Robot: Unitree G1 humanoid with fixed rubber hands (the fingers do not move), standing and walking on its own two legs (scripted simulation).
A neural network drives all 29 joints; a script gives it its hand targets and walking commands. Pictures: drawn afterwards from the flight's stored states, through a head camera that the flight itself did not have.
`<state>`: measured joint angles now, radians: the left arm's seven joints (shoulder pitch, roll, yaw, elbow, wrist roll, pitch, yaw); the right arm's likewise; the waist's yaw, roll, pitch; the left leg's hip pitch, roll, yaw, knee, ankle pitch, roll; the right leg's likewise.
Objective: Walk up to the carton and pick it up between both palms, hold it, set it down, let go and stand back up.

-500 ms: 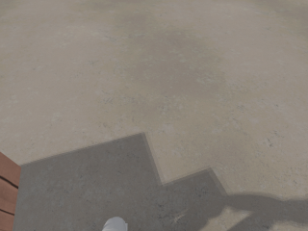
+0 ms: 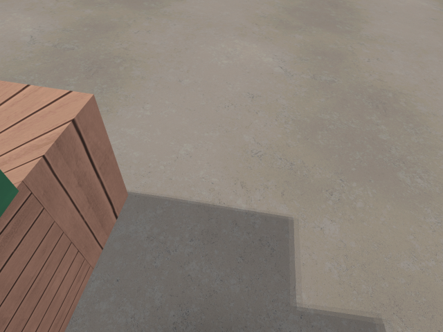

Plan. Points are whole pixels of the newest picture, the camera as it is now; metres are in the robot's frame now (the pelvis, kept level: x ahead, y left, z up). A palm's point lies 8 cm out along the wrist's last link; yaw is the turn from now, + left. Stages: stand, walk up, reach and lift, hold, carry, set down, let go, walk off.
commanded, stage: walk up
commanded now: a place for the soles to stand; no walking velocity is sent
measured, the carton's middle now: out of the picture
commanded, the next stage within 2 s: none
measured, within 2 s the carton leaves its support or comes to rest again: neither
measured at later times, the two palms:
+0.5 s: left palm out of the picture -0.04 +0.40 -0.15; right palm (225, 247) +0.32 -0.03 -0.10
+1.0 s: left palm out of the picture +0.11 +0.41 -0.11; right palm (201, 206) +0.44 +0.03 -0.12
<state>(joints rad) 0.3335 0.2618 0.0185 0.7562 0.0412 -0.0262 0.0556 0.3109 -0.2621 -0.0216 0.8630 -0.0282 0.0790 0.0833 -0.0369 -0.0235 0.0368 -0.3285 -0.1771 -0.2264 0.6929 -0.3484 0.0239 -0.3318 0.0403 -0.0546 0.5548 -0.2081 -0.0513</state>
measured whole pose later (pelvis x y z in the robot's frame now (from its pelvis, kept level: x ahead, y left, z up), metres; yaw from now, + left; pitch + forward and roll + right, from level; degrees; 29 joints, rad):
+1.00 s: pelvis +0.18 +0.14 -0.01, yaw +48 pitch -3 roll +1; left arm 0.08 0.19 0.01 0.73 0.01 0.05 0.02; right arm 0.20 -0.26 -0.08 0.76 -0.03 0.06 -0.05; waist -0.02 0.01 0.17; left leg -0.46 -0.12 -0.13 1.22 -0.64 -0.06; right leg -0.40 -0.05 -0.09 0.68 -0.22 -0.05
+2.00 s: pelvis +0.14 +0.12 +0.00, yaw +67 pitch -1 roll -1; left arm 0.28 0.23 -0.02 0.94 0.02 0.01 0.00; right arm 0.29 -0.18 0.02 0.90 -0.02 -0.04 -0.02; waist 0.00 -0.01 0.02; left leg -0.24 -0.04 -0.12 0.63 -0.36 0.00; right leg -0.20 -0.04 -0.12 0.59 -0.36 0.00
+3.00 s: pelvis +0.28 +0.13 -0.02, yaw +80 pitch -3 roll +0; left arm 0.23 0.33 0.03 0.77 0.05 0.05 -0.07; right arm 0.46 -0.22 -0.04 0.87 -0.06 -0.02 -0.06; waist -0.04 -0.06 0.09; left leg -0.25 0.08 -0.24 0.71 -0.45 -0.08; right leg -0.49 -0.12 0.02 0.79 -0.32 0.04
